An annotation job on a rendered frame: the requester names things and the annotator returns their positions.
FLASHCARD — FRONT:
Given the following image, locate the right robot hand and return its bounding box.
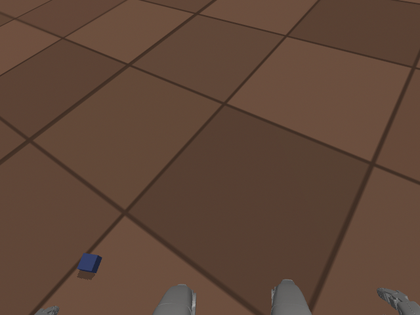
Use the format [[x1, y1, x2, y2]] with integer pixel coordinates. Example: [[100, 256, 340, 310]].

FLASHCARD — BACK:
[[377, 287, 420, 315]]

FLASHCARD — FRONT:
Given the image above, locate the small box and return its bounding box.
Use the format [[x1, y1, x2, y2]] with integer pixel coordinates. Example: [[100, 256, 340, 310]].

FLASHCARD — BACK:
[[77, 253, 102, 273]]

